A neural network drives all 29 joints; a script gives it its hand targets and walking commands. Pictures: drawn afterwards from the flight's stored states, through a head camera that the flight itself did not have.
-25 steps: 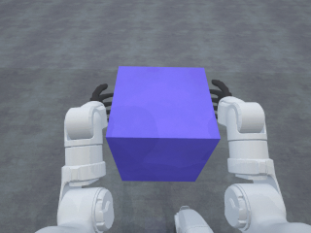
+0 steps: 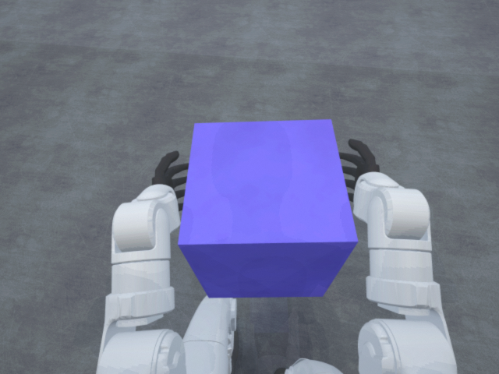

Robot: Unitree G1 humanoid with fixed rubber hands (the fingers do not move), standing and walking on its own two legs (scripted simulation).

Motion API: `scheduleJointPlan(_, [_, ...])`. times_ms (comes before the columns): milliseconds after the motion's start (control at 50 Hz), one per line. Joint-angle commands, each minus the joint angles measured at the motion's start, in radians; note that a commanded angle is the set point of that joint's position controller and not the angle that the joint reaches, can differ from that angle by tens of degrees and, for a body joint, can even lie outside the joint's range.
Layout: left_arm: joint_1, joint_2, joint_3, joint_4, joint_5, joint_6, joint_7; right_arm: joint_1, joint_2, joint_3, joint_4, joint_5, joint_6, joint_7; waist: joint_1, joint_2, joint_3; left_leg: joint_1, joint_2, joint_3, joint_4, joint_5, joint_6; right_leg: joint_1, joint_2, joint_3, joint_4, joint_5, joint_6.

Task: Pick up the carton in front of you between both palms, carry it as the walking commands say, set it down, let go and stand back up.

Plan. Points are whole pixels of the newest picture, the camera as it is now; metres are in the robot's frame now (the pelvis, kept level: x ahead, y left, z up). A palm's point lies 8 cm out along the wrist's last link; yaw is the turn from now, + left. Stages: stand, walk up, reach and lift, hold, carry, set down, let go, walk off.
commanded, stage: carry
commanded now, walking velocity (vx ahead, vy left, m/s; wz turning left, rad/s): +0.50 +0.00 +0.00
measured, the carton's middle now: (264, 217) +0.34 +0.02 -0.02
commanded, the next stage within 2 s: none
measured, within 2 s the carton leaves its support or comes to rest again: neither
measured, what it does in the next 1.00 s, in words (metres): walks ahead: left foot, then right foot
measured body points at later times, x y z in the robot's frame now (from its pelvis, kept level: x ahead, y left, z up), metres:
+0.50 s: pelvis +0.32 -0.01 +0.03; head +0.33 +0.01 +0.48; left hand +0.66 +0.12 +0.12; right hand +0.64 -0.18 +0.14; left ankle +0.28 +0.06 -0.72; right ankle +0.40 -0.17 -0.67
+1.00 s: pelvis +0.61 -0.08 +0.03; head +0.59 -0.09 +0.48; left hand +0.87 +0.07 +0.10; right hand +0.88 -0.23 +0.09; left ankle +0.72 +0.06 -0.68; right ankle +0.56 -0.16 -0.72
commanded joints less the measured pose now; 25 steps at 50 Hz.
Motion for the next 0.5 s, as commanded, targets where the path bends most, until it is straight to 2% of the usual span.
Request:
scheduleJointPlan(0, [-0.755,-1.108,-0.808,-0.156,-0.464,-0.04,-0.296,-0.558,1.088,0.736,-0.054,0.325,-0.063,0.209,0.026,-0.1,-0.643,-0.041,-0.041,0.072,-0.212,0.122,0.019,0.606,-0.232,0.258,-0.076,1.043,-0.022])
scheduleJointPlan(40, [-0.734,-1.092,-0.83,-0.147,-0.468,-0.057,-0.302,-0.538,1.066,0.746,-0.06,0.312,-0.08,0.215,0.037,-0.096,-0.601,0.026,-0.079,0.112,-0.41,0.21,0.03,0.611,-0.209,0.22,-0.068,1.089,-0.007])
scheduleJointPlan(80, [-0.719,-1.073,-0.844,-0.145,-0.472,-0.069,-0.3,-0.514,1.031,0.748,-0.075,0.307,-0.087,0.219,-0.003,-0.101,-0.587,0.235,-0.122,0.167,-0.609,0.285,0.04,0.558,-0.206,0.155,-0.08,1.234,0.032])
scheduleJointPlan(100, [-0.708,-1.062,-0.846,-0.146,-0.47,-0.073,-0.298,-0.52,1.016,0.75,-0.09,0.313,-0.087,0.224,-0.036,-0.126,-0.601,0.384,-0.134,0.174,-0.668,0.326,0.049,0.517,-0.221,0.136,-0.04,1.281,0.052])
scheduleJointPlan(120, [-0.706,-1.05,-0.846,-0.151,-0.467,-0.074,-0.295,-0.519,1.005,0.752,-0.099,0.323,-0.086,0.23,-0.088,-0.136,-0.633,0.568,-0.125,0.171,-0.748,0.384,0.06,0.463,-0.226,0.094,0.053,1.267,0.083])
scheduleJointPlan(140, [-0.718,-1.03,-0.846,-0.159,-0.46,-0.073,-0.292,-0.519,0.992,0.754,-0.108,0.334,-0.083,0.236,-0.139,-0.101,-0.666,0.801,-0.088,0.141,-0.791,0.434,0.068,0.327,-0.212,0.046,0.195,1.146,0.109])
scheduleJointPlan(160, [-0.734,-1.012,-0.843,-0.173,-0.449,-0.069,-0.288,-0.521,0.98,0.758,-0.115,0.347,-0.076,0.245,-0.143,0.04,-0.693,1.056,0.107,-0.086,-0.709,0.735,0.1,0.082,-0.149,0.042,0.358,0.509,0.131])
scheduleJointPlan(180, [-0.691,-1.003,-0.821,-0.138,-0.435,-0.048,-0.281,-0.506,0.937,0.741,-0.076,0.343,-0.068,0.247,-0.13,0.252,-0.819,1.341,0.359,-0.535,-0.691,0.743,0.32,-0.251,0.011,0.106,0.668,-0.156,0.18])
scheduleJointPlan(200, [-0.649,-0.965,-0.796,-0.128,-0.413,-0.035,-0.269,-0.468,0.961,0.762,-0.063,0.373,-0.054,0.252,-0.123,0.194,-0.836,1.343,0.344,-0.605,-0.782,0.491,0.331,-0.34,-0.018,0.177,0.748,-0.145,0.147])
scheduleJointPlan(220, [-0.627,-0.958,-0.775,-0.134,-0.397,-0.023,-0.259,-0.478,0.972,0.773,-0.101,0.395,-0.044,0.256,-0.109,0.131,-0.738,1.264,0.299,-0.521,-0.825,0.409,0.28,-0.39,-0.056,0.179,0.693,-0.087,0.127])
scheduleJointPlan(240, [-0.638,-0.962,-0.756,-0.142,-0.38,-0.015,-0.251,-0.528,0.995,0.778,-0.123,0.416,-0.031,0.263,-0.099,0.032,-0.679,1.186,0.28,-0.432,-0.849,0.452,0.231,-0.38,-0.093,0.166,0.599,-0.03,0.129])
scheduleJointPlan(260, [-0.615,-0.96,-0.733,-0.138,-0.36,-0.004,-0.244,-0.557,1.019,0.788,-0.145,0.439,-0.017,0.27,-0.094,0.007,-0.632,1.107,0.261,-0.368,-0.874,0.515,0.195,-0.34,-0.109,0.152,0.504,0.005,0.138])
scheduleJointPlan(280, [-0.581,-0.963,-0.722,-0.136,-0.34,0.006,-0.239,-0.567,1.034,0.795,-0.162,0.457,-0.003,0.277,-0.08,0.009,-0.616,1.046,0.243,-0.316,-0.904,0.518,0.158,-0.272,-0.12,0.145,0.424,0.033,0.148])
scheduleJointPlan(300, [-0.543,-0.965,-0.714,-0.134,-0.323,0.017,-0.236,-0.558,1.042,0.795,-0.176,0.465,0.01,0.284,-0.079,0.016,-0.604,1.018,0.234,-0.277,-0.925,0.532,0.143,-0.235,-0.112,0.12,0.349,0.038,0.157])
scheduleJointPlan(340, [-0.472,-0.982,-0.707,-0.126,-0.291,0.036,-0.232,-0.514,1.042,0.782,-0.189,0.463,0.037,0.302,-0.081,0.04,-0.59,1.015,0.226,-0.211,-0.938,0.577,0.128,-0.215,-0.099,0.077,0.229,0.039,0.173])
scheduleJointPlan(380, [-0.426,-0.998,-0.715,-0.137,-0.267,0.05,-0.234,-0.46,1.038,0.766,-0.191,0.447,0.061,0.32,-0.081,0.091,-0.568,1.03,0.199,-0.143,-0.938,0.621,0.107,-0.241,-0.097,0.043,0.146,0.103,0.185])
scheduleJointPlan(420, [-0.403,-1.014,-0.738,-0.168,-0.26,0.063,-0.238,-0.398,1.036,0.754,-0.187,0.426,0.078,0.336,-0.082,0.135,-0.532,1.024,0.176,-0.091,-0.946,0.614,0.087,-0.26,-0.104,0.016,0.075,0.179,0.189])
scheduleJointPlan(480, [-0.382,-1.027,-0.779,-0.227,-0.276,0.084,-0.249,-0.296,1.021,0.738,-0.187,0.388,0.093,0.348,-0.083,0.166,-0.459,0.993,0.164,-0.039,-0.971,0.56,0.089,-0.263,-0.119,-0.017,-0.002,0.264,0.187])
